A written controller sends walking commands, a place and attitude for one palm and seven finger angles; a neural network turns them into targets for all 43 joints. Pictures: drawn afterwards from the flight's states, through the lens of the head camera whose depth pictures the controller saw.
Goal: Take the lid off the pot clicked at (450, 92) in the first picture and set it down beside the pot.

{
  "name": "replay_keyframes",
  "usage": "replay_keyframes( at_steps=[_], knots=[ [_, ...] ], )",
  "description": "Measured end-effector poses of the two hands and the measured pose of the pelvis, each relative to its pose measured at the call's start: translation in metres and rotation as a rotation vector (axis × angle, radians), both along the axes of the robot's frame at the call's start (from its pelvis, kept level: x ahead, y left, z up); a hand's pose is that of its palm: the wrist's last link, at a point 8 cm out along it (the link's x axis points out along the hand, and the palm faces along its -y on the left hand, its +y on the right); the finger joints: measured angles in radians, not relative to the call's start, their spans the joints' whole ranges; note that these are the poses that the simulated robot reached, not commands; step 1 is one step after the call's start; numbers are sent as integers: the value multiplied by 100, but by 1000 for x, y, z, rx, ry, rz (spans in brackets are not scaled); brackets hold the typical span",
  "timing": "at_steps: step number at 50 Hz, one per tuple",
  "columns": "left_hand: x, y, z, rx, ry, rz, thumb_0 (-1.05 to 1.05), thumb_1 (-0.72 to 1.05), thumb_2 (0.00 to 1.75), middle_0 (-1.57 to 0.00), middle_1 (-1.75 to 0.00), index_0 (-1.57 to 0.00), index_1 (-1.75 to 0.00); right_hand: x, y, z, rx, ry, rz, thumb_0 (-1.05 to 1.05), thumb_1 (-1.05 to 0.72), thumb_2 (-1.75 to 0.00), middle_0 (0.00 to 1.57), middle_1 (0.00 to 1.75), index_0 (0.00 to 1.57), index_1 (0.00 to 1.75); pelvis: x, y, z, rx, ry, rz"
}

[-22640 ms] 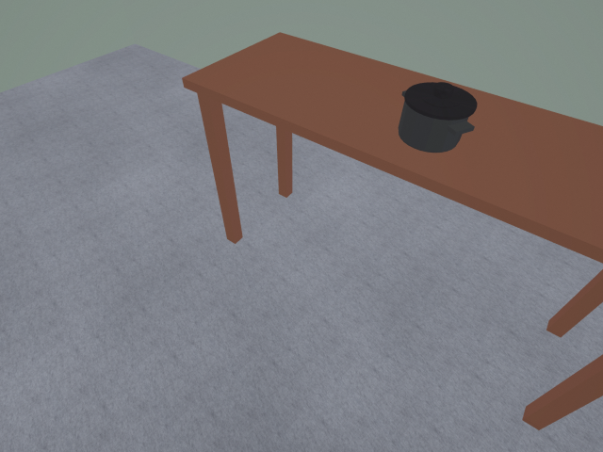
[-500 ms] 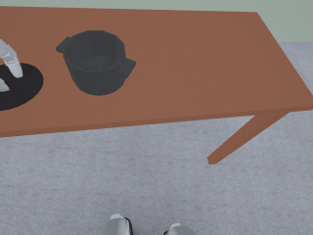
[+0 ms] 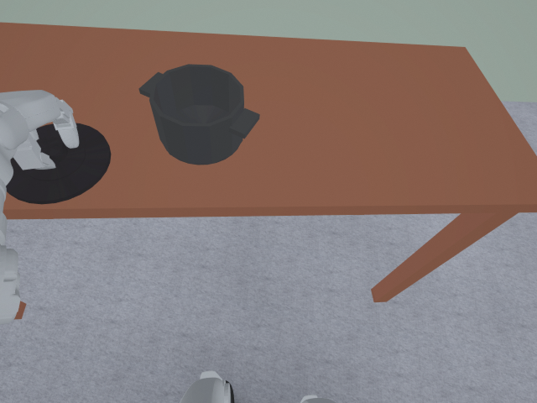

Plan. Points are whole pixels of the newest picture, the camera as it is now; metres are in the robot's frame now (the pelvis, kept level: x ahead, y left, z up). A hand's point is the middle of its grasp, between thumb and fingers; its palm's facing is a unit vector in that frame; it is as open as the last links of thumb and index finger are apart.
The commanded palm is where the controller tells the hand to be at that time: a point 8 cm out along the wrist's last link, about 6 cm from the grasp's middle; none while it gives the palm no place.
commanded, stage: open the fingers wide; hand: left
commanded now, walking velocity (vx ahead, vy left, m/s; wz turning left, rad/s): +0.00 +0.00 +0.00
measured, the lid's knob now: (49, 150) +0.49 +0.33 +0.05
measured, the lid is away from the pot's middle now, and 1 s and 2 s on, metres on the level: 0.24 0.24 0.24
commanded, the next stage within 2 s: raise the empty hand in 0.60 s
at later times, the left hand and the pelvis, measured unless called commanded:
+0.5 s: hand (44, 130) +0.48 +0.31 +0.10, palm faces -0.42 -0.10 -0.90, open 10.7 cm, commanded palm +0.51 +0.31 +0.15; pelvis +0.00 -0.01 +0.00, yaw -1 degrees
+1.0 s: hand (25, 115) +0.48 +0.32 +0.12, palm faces -0.40 -0.10 -0.91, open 11.0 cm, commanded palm +0.51 +0.31 +0.18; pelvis +0.01 +0.00 +0.00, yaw -1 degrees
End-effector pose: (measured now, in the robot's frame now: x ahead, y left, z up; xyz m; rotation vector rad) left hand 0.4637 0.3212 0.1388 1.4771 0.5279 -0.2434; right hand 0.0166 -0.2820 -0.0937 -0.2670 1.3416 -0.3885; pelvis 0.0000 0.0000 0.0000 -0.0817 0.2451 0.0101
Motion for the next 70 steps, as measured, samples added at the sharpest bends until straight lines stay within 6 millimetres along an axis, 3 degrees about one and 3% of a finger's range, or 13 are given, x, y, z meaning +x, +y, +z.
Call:
replay_keyframes(
  at_steps=[7,20,29,39,56,70],
  knots=[
    [4,-1,17,-17,-70,7,0,31,61,-52,-98,-55,-99,-6,-4,0,-5,3,-7,0,-90,-90,20,30,21,30,-2,-2,-1,4,-3,0],
    [15,-15,19,-12,-56,1,0,8,64,-40,-89,-41,-90,-31,0,-6,28,63,-58,0,-90,-90,20,30,21,30,0,-4,-2,11,9,-13],
    [20,-9,14,23,-33,36,0,0,67,-38,-85,-38,-85,-37,1,-7,38,81,-74,0,-90,-90,20,30,21,30,2,-6,-3,13,22,-20],
    [25,-5,16,3,-39,28,0,-3,70,-38,-83,-39,-83,-25,-5,-4,19,77,-73,0,-90,-90,20,30,21,30,8,-7,-3,11,26,-19],
    [17,2,50,2,-69,50,0,-3,70,-38,-82,-39,-82,13,3,-2,50,-8,-29,0,-90,-90,20,30,21,30,12,-2,4,13,-11,-10],
    [18,-6,82,23,-110,40,0,-3,70,-38,-82,-39,-82,9,7,0,55,-11,-19,0,-90,-90,20,30,21,30,9,3,8,16,-32,-3]
  ],
)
